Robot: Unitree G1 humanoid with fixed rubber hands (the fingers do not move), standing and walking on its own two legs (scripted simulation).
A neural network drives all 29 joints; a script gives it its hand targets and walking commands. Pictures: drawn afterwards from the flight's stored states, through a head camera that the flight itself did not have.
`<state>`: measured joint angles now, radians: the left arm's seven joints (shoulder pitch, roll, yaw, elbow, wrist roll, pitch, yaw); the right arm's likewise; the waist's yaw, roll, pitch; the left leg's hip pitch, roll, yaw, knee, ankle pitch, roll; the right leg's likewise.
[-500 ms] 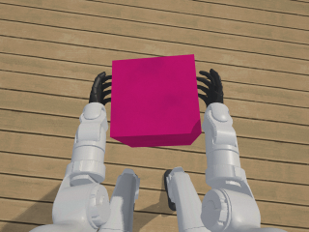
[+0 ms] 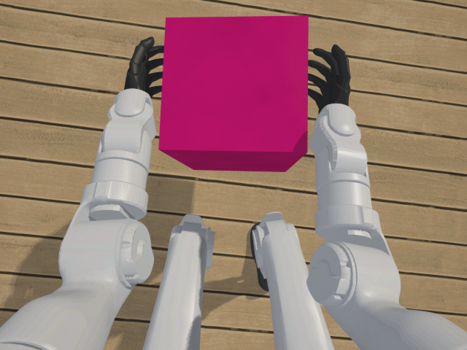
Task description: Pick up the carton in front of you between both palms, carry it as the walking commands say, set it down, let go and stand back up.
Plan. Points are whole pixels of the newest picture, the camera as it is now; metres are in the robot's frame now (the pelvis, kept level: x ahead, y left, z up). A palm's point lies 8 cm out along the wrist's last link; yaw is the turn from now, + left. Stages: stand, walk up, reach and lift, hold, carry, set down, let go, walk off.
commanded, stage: set down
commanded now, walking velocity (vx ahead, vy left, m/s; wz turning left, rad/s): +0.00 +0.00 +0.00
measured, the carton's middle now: (237, 110) +0.49 +0.00 -0.20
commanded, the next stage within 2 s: none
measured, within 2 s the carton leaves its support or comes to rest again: rests again in 1.00 s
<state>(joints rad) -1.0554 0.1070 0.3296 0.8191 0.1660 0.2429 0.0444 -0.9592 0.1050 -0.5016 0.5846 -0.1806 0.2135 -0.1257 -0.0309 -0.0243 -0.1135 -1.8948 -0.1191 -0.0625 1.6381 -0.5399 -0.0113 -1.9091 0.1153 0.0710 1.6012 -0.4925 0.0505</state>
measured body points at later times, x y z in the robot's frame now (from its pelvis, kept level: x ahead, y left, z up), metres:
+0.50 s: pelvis -0.02 +0.01 -0.11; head +0.34 +0.04 +0.15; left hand +0.55 +0.15 -0.27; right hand +0.52 -0.15 -0.25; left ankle +0.07 +0.11 -0.50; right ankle +0.09 -0.12 -0.50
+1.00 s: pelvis -0.02 +0.01 -0.15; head +0.35 +0.03 +0.09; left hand +0.58 +0.14 -0.32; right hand +0.52 -0.16 -0.32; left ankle +0.07 +0.11 -0.50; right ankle +0.09 -0.12 -0.50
